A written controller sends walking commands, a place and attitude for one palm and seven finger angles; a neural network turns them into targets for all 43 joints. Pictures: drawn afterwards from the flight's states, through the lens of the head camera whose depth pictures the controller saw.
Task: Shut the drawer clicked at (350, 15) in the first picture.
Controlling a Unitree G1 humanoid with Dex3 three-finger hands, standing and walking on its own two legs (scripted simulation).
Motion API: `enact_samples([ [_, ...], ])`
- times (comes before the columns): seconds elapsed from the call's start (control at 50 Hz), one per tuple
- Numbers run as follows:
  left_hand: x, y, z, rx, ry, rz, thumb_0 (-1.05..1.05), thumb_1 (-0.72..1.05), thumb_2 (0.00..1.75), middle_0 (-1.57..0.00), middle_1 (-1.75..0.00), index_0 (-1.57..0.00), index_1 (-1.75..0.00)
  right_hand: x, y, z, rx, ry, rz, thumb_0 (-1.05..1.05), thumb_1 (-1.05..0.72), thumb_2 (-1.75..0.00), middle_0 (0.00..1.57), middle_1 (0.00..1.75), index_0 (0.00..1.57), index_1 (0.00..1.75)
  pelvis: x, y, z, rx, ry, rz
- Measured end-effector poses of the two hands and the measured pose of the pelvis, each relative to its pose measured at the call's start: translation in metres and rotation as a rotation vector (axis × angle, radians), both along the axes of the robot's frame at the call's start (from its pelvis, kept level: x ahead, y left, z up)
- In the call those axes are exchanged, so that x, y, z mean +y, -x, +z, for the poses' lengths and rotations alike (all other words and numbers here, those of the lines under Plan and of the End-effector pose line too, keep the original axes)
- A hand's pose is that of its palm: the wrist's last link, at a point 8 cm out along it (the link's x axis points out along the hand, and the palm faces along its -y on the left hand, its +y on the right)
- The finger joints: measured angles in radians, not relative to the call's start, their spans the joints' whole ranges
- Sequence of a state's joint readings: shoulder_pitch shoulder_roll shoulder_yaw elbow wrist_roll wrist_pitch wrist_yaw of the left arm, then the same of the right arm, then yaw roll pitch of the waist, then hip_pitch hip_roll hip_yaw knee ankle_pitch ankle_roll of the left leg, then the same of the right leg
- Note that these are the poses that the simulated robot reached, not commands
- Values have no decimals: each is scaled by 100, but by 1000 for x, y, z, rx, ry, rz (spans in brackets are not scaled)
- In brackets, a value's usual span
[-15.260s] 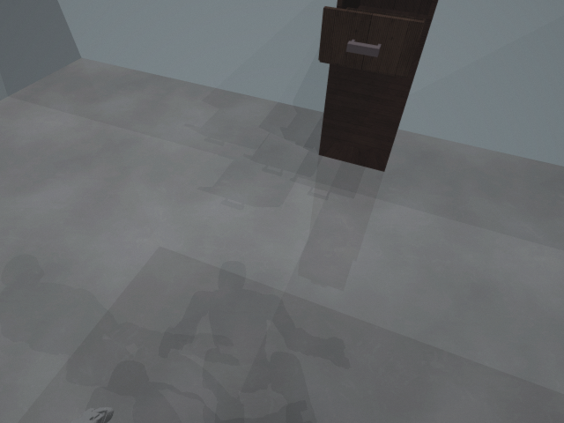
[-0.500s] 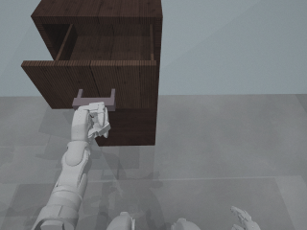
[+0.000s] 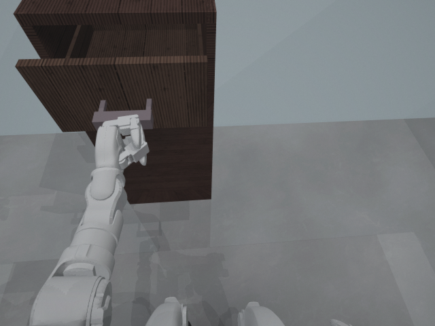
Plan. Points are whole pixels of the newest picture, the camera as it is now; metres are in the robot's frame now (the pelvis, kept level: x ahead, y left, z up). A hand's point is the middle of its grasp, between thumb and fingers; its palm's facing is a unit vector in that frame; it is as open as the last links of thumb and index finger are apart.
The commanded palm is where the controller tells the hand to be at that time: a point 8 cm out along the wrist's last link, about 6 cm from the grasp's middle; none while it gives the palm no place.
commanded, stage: push the drawer shut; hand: left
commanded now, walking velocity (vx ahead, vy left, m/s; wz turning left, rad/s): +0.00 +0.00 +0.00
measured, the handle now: (125, 112) +0.51 +0.17 +0.06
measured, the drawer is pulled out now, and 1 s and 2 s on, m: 0.12 0.01 0.00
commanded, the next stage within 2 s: pull the fist back off the drawer in 1.30 s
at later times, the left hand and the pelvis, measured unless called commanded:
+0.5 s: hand (144, 121) +0.49 +0.13 +0.06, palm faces +0.05 -1.00 -0.03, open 3.1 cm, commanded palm +0.48 +0.19 +0.07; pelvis +0.00 +0.00 -0.01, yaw -1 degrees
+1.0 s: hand (146, 100) +0.55 +0.13 +0.06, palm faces +0.06 -1.00 -0.02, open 3.3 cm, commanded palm +0.54 +0.18 +0.07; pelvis +0.00 +0.00 -0.01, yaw -1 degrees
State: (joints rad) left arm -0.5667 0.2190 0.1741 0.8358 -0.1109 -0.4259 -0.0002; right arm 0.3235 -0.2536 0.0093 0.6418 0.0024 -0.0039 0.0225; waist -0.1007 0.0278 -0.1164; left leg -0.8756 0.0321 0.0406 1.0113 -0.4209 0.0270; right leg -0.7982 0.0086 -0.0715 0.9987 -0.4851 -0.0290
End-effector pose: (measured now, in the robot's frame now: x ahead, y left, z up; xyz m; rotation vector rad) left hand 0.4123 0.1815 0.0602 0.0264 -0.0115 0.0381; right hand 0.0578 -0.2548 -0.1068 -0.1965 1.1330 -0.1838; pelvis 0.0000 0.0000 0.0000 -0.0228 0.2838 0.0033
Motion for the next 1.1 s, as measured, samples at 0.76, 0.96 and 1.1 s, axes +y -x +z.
enact_samples([
  [0.76, 6, -85, 5, 18, 4, 17, 3, 77, 89, -140, -160, -140, -160, -2, 76, -4, 226, 29, -91, 1, -91, -90, 20, 30, 20, 30, 0, 1, -12, 98, 20, -11],
  [0.96, 6, -107, 6, 21, 4, 25, 5, 78, 89, -140, -160, -140, -160, 5, 90, -2, 284, 29, -111, 0, -91, -90, 20, 30, 20, 30, 4, -2, -14, 127, 28, -13],
  [1.1, 7, -121, 5, 25, 2, 23, 4, 76, 91, -140, -160, -140, -160, 8, 99, -1, 323, 36, -115, 0, -91, -90, 20, 30, 20, 30, 6, -3, -17, 151, 36, -8],
])
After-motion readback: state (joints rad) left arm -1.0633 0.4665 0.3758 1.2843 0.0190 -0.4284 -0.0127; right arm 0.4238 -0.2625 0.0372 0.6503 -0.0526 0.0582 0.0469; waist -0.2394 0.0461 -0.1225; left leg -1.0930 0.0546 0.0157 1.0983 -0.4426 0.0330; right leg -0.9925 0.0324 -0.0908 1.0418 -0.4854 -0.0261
